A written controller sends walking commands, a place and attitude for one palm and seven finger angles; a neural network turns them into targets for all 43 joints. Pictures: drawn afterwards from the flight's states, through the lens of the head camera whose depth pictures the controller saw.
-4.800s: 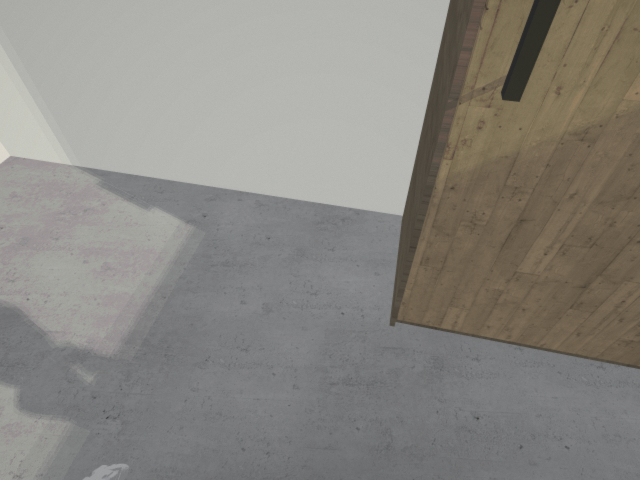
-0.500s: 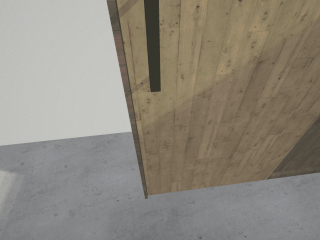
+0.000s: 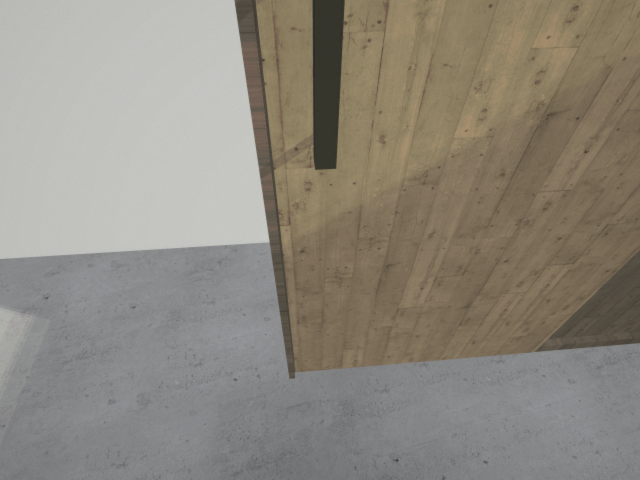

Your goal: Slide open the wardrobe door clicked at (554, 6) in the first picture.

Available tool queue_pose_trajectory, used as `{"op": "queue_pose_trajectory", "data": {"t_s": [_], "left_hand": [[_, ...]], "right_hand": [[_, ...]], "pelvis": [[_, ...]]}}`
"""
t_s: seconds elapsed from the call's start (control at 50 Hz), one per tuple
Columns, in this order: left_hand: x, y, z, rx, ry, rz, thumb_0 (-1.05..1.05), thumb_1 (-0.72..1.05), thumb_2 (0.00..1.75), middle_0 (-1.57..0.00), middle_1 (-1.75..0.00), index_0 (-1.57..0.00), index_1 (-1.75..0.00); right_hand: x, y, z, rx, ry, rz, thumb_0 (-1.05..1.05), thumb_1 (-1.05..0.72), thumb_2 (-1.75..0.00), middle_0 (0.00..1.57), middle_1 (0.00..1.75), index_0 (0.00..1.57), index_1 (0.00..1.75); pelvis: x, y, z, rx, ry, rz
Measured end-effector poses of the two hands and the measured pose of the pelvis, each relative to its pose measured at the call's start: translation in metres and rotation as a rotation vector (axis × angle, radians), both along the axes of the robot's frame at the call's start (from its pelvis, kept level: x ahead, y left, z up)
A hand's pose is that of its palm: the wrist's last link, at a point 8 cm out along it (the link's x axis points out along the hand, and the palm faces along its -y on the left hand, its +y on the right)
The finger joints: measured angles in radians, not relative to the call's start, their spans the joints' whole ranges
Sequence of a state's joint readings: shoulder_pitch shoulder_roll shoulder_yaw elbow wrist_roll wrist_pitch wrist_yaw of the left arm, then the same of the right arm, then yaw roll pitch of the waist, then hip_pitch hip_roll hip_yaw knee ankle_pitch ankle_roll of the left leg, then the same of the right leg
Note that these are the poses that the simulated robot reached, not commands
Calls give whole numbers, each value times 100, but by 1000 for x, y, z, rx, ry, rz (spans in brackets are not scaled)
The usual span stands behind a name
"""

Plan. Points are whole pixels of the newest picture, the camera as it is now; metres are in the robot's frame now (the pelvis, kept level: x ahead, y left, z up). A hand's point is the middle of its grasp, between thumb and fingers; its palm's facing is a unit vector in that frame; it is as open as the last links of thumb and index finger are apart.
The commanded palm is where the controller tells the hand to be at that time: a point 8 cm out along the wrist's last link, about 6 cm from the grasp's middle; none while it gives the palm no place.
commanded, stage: look again from close up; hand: left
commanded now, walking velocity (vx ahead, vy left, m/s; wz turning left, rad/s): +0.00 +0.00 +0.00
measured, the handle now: (324, 64) +0.50 +0.04 +0.27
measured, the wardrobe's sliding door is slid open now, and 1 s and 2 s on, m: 0.00 0.00 0.00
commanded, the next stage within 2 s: shuffle to correct the standing spot in 1.66 s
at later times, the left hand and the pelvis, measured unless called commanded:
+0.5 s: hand out of the picture -0.03 +0.24 -0.18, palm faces +0.03 -0.98 -0.21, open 7.4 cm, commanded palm none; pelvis -0.03 +0.05 +0.00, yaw +1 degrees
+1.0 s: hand out of the picture -0.06 +0.20 -0.18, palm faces +0.03 -0.99 -0.15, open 7.4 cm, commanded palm none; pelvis -0.03 +0.05 +0.00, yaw +1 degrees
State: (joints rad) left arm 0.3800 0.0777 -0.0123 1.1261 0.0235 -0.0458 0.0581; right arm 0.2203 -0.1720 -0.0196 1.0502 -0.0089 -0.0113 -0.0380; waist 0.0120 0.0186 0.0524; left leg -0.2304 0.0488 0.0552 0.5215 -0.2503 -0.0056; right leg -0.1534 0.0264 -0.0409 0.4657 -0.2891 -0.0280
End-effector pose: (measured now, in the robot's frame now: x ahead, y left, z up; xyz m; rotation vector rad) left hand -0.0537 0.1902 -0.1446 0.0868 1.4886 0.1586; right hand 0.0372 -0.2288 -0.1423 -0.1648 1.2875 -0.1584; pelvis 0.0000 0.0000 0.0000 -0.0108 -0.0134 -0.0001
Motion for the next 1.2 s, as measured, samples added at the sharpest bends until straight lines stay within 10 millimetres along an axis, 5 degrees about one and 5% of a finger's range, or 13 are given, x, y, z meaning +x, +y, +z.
{"op": "queue_pose_trajectory", "data": {"t_s": [0.18,0.44,0.6,0.8,1.2], "left_hand": [[26,50,-6,38,-132,-21,1,90,90,-20,-30,-20,-30],[28,93,1,70,-163,-53,1,91,90,-20,-30,-20,-30],[9,92,-1,51,-100,-46,1,91,90,-20,-30,-20,-30],[-8,74,-4,11,-51,-33,1,91,90,-20,-30,-20,-30],[-4,62,-5,2,-71,-30,1,90,90,-20,-30,-20,-30]], "right_hand": [[4,27,6,-11,-86,35,0,-94,-90,19,30,19,30],[-43,46,7,-8,3,35,0,-92,-90,20,30,20,30],[-63,52,6,-3,65,21,0,-91,-90,20,30,20,30],[-62,57,6,7,70,14,0,-91,-90,20,30,20,30],[-62,49,6,4,71,6,1,-92,-90,19,30,19,30]], "pelvis": [[-15,25,-3,2,-25,14],[-28,48,0,5,-6,19],[-30,52,1,6,-5,18],[-30,52,2,6,-8,14],[-31,43,3,6,-15,11]]}}
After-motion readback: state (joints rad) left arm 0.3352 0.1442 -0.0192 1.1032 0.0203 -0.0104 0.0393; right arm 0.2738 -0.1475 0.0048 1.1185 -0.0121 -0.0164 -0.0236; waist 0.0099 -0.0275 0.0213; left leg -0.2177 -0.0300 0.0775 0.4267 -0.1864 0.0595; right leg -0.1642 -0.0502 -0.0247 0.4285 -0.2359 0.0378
